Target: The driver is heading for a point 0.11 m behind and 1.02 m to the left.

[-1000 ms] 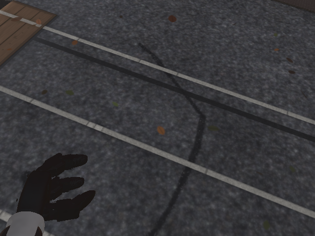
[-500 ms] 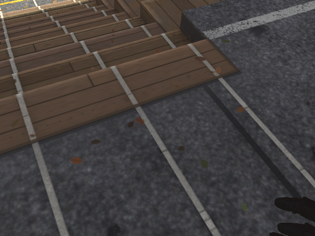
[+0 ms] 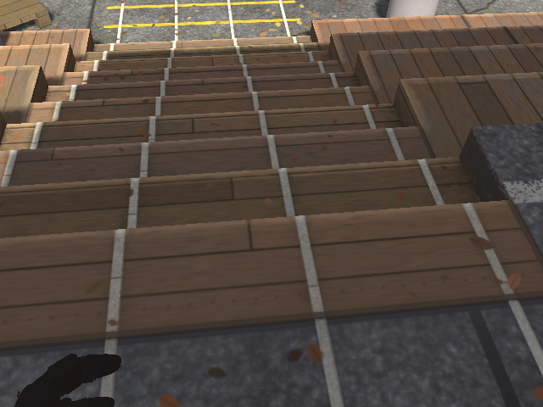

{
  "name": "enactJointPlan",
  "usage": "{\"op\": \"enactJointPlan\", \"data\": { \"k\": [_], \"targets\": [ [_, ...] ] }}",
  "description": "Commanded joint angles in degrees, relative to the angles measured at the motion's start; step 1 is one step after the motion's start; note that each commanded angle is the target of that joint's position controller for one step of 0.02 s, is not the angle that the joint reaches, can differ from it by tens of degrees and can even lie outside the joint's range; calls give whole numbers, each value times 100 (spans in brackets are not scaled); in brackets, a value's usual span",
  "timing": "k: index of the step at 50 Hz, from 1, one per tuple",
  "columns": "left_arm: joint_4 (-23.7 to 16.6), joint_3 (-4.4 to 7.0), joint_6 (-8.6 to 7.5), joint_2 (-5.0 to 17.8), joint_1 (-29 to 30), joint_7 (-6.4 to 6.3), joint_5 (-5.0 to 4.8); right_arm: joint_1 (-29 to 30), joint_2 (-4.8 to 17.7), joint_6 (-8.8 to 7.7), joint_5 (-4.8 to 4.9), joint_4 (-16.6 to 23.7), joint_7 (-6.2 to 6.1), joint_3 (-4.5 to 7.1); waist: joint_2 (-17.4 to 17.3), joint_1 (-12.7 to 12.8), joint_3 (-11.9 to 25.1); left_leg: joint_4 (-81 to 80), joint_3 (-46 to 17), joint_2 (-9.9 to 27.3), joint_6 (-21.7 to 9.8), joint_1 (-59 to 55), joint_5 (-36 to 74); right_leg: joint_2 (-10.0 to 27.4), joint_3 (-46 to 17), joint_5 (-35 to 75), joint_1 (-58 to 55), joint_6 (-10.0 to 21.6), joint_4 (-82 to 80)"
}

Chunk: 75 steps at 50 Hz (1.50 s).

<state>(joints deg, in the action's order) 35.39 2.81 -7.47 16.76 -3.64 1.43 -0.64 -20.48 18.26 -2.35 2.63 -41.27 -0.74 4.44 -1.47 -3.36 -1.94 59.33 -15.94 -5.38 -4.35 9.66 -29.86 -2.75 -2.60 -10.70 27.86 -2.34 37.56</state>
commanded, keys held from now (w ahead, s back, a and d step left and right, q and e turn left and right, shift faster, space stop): w+shift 0.28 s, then shift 0.12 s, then q+shift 0.42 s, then w+q+shift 0.18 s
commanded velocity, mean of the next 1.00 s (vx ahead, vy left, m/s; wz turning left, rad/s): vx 0.55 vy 0.00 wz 0.54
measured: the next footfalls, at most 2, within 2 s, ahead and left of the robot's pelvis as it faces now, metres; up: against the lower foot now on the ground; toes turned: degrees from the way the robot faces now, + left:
left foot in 0.42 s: +0.55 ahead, +0.16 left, +0.00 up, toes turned +8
right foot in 0.88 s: +0.71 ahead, +0.00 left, +0.00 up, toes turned +36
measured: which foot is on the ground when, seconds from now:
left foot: up 0.00-0.40, down 0.42-0.88, up 0.90-1.00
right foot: down 0.00-0.44, up 0.46-0.86, down 0.88-1.00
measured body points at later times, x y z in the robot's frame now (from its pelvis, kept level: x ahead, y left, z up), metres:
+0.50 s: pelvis +0.39 +0.05 +0.00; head +0.44 +0.07 +0.45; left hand +0.32 +0.31 -0.13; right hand +0.66 -0.13 -0.07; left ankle +0.51 +0.15 -0.71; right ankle +0.18 -0.14 -0.60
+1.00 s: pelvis +0.58 +0.06 +0.03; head +0.59 +0.06 +0.48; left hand +0.56 +0.37 -0.06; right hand +0.85 -0.11 -0.06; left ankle +0.52 +0.17 -0.63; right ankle +0.67 -0.02 -0.71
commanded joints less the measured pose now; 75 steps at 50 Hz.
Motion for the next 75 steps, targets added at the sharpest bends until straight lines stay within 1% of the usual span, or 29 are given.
{"op": "enactJointPlan", "data": {
  "k": [1, 2, 3, 6, 16, 19, 21, 22, 23, 24, 26, 28, 34, 42, 43, 44, 45, 46, 48, 52, 60, 66, 69, 70, 71, 72, 73, 74, 75],
  "targets": [
    [67, 314, 92, 737, -1652, 11, 41, 154, 475, -119, 67, 577, 5, -106, 1277, 931, 763, 2599, 651, 500, 104, 3997, 846, 2282, -4538, -3989, -4114, 1141, -2423],
    [162, 299, 143, 722, -1639, -20, 108, 668, 465, -147, -85, 642, 7, -107, 375, 936, 399, 2331, 749, 659, 75, 3718, 980, 1988, -3624, -2838, -3443, 1088, -2395],
    [281, 275, 138, 675, -1579, -24, 152, 972, 347, -198, -172, 772, 15, -112, 336, 832, 118, 1914, 698, 803, 25, 3672, 1129, 1808, -3059, -2160, -3002, 1176, -2345],
    [564, 102, 72, 194, -1630, 6, 68, 1000, 43, -173, -52, 770, 85, -172, 688, 528, -81, 1150, 673, 1001, -82, 3344, 1121, 1492, -2063, -1322, -2462, 1192, -2586],
    [1189, 36, 157, 655, -2589, -128, -77, 2887, -218, -414, -187, 1350, 456, -375, 352, 833, -824, -2238, 1810, 772, 107, 2623, 3621, 1356, 25, 1924, -2283, 1072, -3473],
    [1329, 68, 290, 1038, -2792, -162, -53, 2246, 255, -441, -229, 1233, 499, -127, 1054, 354, 71, -2637, 2106, 125, -111, 1197, 3334, 1473, 232, 5292, -3080, 778, -2147],
    [1228, 93, 347, 1172, -2376, -242, -6, 300, 688, -307, -258, 621, 347, 93, 1129, -769, 976, -2994, 1873, 325, -357, -1215, 4294, 1189, 561, 5607, -2221, 343, 248],
    [861, -20, 309, 585, -2415, -302, 314, -470, 1238, -235, -361, 305, 234, 153, -544, -539, 1770, -2331, 249, 1578, -617, -3073, 6776, 467, 616, 669, -695, 79, 2629],
    [1041, -271, 199, 4, -3695, -181, 130, -407, 1215, -284, -451, 360, 318, 51, -1669, 37, 3540, -2692, -2521, 3152, -2048, -4545, 7507, -167, -304, -2715, 654, -99, 4803],
    [1068, -88, 152, 702, -3180, -160, 56, -93, 899, -210, -409, 434, 326, 89, -628, -160, 3582, -3106, -2146, 2572, -1818, -3756, 6800, 241, -668, -2232, 489, -60, 4833],
    [559, -57, 147, 744, -1749, -298, 25, 802, 674, -192, -210, 514, 275, 43, 126, 88, 1511, -3401, -789, 1881, -1436, -1695, 6308, 594, -272, -1724, 1020, -62, 4096],
    [430, 4, 311, 740, -1618, -366, 84, 995, 691, -165, -325, 549, 203, 69, 144, 468, 935, -3869, -465, 1601, -1385, -155, 6042, 692, -311, -1389, 482, -122, 3639],
    [81, -51, 601, 433, -1016, -414, 226, 1094, 870, 77, -250, 548, -9, 200, -32, 687, 1016, -3899, -196, 1124, -1227, 1394, 5484, 289, -210, -384, -272, -357, 1733],
    [-183, 79, 572, 674, -404, -290, 57, 998, 754, 419, -107, 634, -216, 218, -637, 611, 954, -3198, -1358, 702, -537, 950, 2315, 11, -646, 191, -1079, -245, -729],
    [-94, 131, 550, 706, -663, -263, 32, 923, 593, 433, -77, 654, -205, 175, -479, 681, 1003, -2843, -1241, 470, -385, 1401, 852, 290, -565, 337, -1815, -54, -1207],
    [-97, 198, 585, 934, -934, -287, 57, 333, 134, 442, -123, 561, -175, 48, 471, 525, 1332, -1455, -497, -48, -155, 2146, -958, 1497, -1602, -1027, -2821, 373, -1527],
    [-69, 272, 621, 1252, -1091, -263, 225, 154, 106, 344, -11, 843, -95, 0, 1975, 318, 1113, -410, 275, -371, -72, 3472, -724, 2560, -3807, -3144, -3143, 1121, -2523],
    [-204, 304, 538, 1173, -687, -259, 161, 467, 547, 241, -24, 867, -75, 86, 1829, 305, 521, 226, 546, 266, 115, 4117, 69, 2601, -4309, -3989, -2839, 1263, -2801],
    [-281, 237, 480, 818, -503, -318, 39, 589, 907, 273, -160, 679, -73, 234, 962, 315, 326, 729, 842, 617, 373, 3977, 811, 2077, -2921, -3128, -2470, 925, -2580],
    [-95, 201, 335, 672, -912, -314, 96, 776, 443, 252, -142, 815, 13, 117, 932, 469, 126, 1402, 1260, 973, 529, 4057, 1640, 1635, -1361, -2219, -2104, 816, -2750],
    [259, 354, 258, 961, -1419, -227, 168, 1501, 274, 211, -53, 1084, 152, 19, 775, 715, -244, 427, 1238, 1371, 664, 4478, 2537, 2053, -26, -1160, -2714, 988, -3007],
    [546, 498, 367, 1198, -1525, -149, 21, 2060, 118, 190, -16, 1213, 400, -104, 578, 767, -761, -832, 1842, 1480, 150, 3948, 2105, 2195, 1146, -465, -3262, 804, -3220],
    [555, 570, 454, 1475, -1213, -88, -61, 1368, 456, 226, 40, 1014, 374, 53, 779, 190, -253, -1156, 2658, 728, -275, 2024, 1312, 2006, 1849, 3397, -3125, 717, -2038],
    [535, 574, 508, 1562, -1020, -79, -112, 263, 784, 233, 92, 708, 334, 251, 770, -489, 366, -1386, 2961, 244, -480, 436, 1351, 1879, 2093, 5065, -2754, 622, -524],
    [391, 473, 447, 1346, -941, -106, -76, -1384, 1400, 294, 122, 164, 265, 584, 355, -1234, 1103, -1631, 2489, 54, -787, -2134, 1607, 1651, 2031, 4418, -1175, 350, 1637],
    [104, 111, 297, 75, -1377, -82, 155, -1171, 2043, 287, 141, 59, 231, 633, -1864, -320, 859, -2787, -555, 1247, -1461, -3159, -362, 651, 1480, -1882, 1327, -40, 4015],
    [-358, 48, 6, 348, -841, -145, -29, -962, 1837, 60, 30, 513, 304, 483, -1625, -345, 2065, -4401, -3573, 2086, -2116, -3369, -2066, 123, -181, -2150, 2085, 11, 4870],
    [-563, 179, -157, 964, 69, -187, -286, -840, 1271, -106, 2, 473, 354, 335, -633, -568, 1209, -4872, -3353, 2222, -1713, -2960, -1539, 338, -299, -1444, 2621, 183, 4745],
    [-567, 139, -254, 829, 39, -205, -262, -903, 1163, -192, -45, 341, 348, 292, -387, -378, 850, -4706, -2966, 2165, -1695, -2492, -1033, 499, -275, -1201, 2681, 306, 4524]
  ]
}}
Velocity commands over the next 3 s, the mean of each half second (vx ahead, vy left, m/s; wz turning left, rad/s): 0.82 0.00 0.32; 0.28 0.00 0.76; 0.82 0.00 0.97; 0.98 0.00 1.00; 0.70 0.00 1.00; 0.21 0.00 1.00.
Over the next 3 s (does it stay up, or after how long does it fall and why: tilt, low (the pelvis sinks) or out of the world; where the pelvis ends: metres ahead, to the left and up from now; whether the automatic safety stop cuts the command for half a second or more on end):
stays up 0.66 1.30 0.03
